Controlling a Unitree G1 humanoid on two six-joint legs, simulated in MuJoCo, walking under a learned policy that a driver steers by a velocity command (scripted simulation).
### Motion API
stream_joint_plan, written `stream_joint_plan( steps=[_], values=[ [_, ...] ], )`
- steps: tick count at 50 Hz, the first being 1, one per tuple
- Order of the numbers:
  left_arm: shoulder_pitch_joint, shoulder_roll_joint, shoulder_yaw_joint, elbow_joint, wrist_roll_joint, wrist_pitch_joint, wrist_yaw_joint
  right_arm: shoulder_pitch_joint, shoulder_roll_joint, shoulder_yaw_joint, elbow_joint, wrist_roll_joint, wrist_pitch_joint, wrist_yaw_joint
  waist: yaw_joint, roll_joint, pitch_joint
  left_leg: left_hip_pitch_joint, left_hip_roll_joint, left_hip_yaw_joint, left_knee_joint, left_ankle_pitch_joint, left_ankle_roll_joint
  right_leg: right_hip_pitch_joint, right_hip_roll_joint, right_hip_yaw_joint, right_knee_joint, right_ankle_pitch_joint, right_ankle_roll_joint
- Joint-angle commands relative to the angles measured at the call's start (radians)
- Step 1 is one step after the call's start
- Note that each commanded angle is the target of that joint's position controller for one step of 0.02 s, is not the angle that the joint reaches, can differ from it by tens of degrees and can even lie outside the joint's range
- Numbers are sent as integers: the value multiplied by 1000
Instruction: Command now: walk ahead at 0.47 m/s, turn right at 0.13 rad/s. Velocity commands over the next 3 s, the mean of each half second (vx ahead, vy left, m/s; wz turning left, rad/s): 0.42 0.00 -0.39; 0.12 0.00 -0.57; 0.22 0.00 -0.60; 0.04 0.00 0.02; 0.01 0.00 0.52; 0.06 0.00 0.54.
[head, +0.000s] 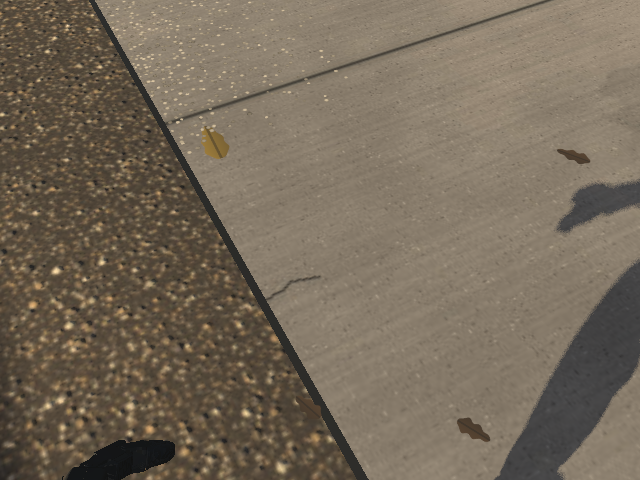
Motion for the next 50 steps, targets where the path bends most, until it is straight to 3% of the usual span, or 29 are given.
stream_joint_plan(
  steps=[1,2,3,4,5,6,7,9,11,13,17,19,21,24,25,26,27,28,29,30,31,33,35,40,44,47,48,49,50],
  values=[
    [233,178,71,22,-3,-5,0,-46,-178,-36,-50,-10,12,-8,207,129,-115,-115,223,5,350,1028,101,365,81,-54,16,-43,-69],
    [400,222,90,65,-1,4,6,-38,-158,-25,-68,-23,15,-10,266,70,-218,-320,185,29,627,828,70,649,-19,89,36,-79,-117],
    [503,308,108,88,10,9,4,81,-19,14,-87,-27,-8,8,192,-215,-371,-717,-10,20,1042,224,-4,979,-269,637,-97,-371,-303],
    [471,232,82,86,9,9,2,20,-57,9,-83,-9,-48,21,206,-187,-377,-850,-31,-136,1185,-135,20,979,-297,866,-280,-477,-295],
    [376,193,69,67,11,-2,2,-90,-127,-11,-131,26,-73,28,184,-159,-210,-949,21,-148,1233,-80,45,848,-274,742,-299,-443,-246],
    [283,166,59,38,16,-11,0,-158,-148,-13,-153,30,-87,21,154,-51,-128,-920,72,-137,1183,19,57,684,-239,609,-316,-327,-222],
    [225,139,50,24,26,-17,-4,-184,-152,-22,-157,16,-90,11,117,7,-77,-867,106,-129,1105,81,57,537,-200,504,-334,-207,-209],
    [192,109,40,11,34,-21,-2,-158,-137,-31,-165,-2,-68,-1,59,-23,-64,-750,145,-136,993,120,46,393,-143,401,-368,-113,-197],
    [228,138,45,15,24,-20,11,-185,-120,-32,-187,-13,-48,-9,51,-35,-37,-737,144,-117,894,136,17,315,-124,350,-397,-94,-208],
    [288,173,54,21,21,-19,32,-283,-126,-34,-229,-22,-39,-15,75,-32,3,-789,134,-108,747,237,-18,292,-118,336,-419,-111,-212],
    [362,186,60,27,17,-2,57,-457,-105,-25,-291,-20,-47,-5,124,-45,31,-732,62,-91,436,468,-39,264,-57,262,-368,15,-149],
    [408,190,64,39,15,12,60,-503,-98,-20,-320,-17,-50,3,143,-63,3,-660,16,-74,376,526,-42,269,-47,258,-309,129,-123],
    [428,180,64,43,7,30,66,-511,-117,-23,-338,-11,-46,9,139,-72,-28,-636,-2,-100,333,506,-40,335,-58,302,-233,148,-102],
    [378,181,71,8,8,48,86,-450,-173,-38,-333,-15,-51,12,91,-90,-69,-572,2,-140,262,424,-15,430,-71,397,-88,160,-73],
    [345,167,68,-14,8,51,88,-378,-190,-45,-315,-22,-58,9,49,-80,-104,-474,22,-128,198,487,7,422,-29,390,7,152,-44],
    [347,117,53,-44,22,49,85,-276,-242,-55,-306,-45,-63,3,21,3,-232,-245,158,-214,241,720,63,335,41,340,224,-1,-6],
    [546,40,36,-27,35,45,80,-254,-270,-51,-319,-58,-47,-3,105,251,-354,58,408,-451,341,1140,193,88,181,239,502,-694,52],
    [658,115,38,-27,2,48,76,-227,-259,-56,-312,-25,-24,8,115,351,-471,109,528,-678,287,874,296,-26,126,208,689,-735,67],
    [578,191,61,-20,-10,65,83,-296,-178,-38,-352,-19,-12,8,95,200,-362,4,447,-592,238,665,263,-79,75,204,761,-638,98],
    [474,216,73,-44,-6,86,89,-351,-144,-26,-363,-17,0,4,84,120,-253,-121,382,-451,210,560,215,-99,46,160,755,-558,120],
    [435,213,80,-53,0,108,97,-392,-135,-20,-368,-23,11,1,94,97,-189,-239,334,-367,181,503,199,-74,18,149,741,-512,136],
    [422,165,78,-80,5,130,99,-422,-159,-27,-356,-43,22,-3,114,145,-114,-417,268,-234,109,440,201,15,-2,105,683,-439,141],
    [410,129,73,-106,4,131,98,-410,-163,-32,-342,-44,22,-10,112,159,-113,-424,267,-174,79,459,228,35,-7,82,603,-411,141],
    [328,125,66,-167,13,132,80,-418,-202,-50,-335,-27,37,-24,97,136,-148,-388,320,-101,54,436,253,94,-43,64,403,-311,125],
    [285,146,69,-198,13,140,56,-408,-233,-62,-326,-14,53,-14,86,151,-125,-382,334,-44,70,384,227,179,-28,15,254,-303,90],
    [323,152,79,-188,9,142,37,-409,-253,-72,-318,19,60,-3,120,142,-123,-430,332,-20,97,66,164,320,0,-37,55,-254,25],
    [376,168,90,-160,9,141,38,-396,-225,-66,-311,24,62,-1,136,121,-126,-498,301,10,152,-47,125,422,29,-48,4,-268,-5],
    [473,199,107,-124,2,139,46,-390,-168,-53,-307,16,64,6,166,21,-119,-620,236,84,334,-141,63,549,-3,44,-96,-328,-57],
    [547,289,123,-122,0,131,61,-423,-81,-29,-338,-19,62,21,162,-255,-85,-903,106,172,750,-286,-24,660,-251,429,-184,-339,-164]
  ],
)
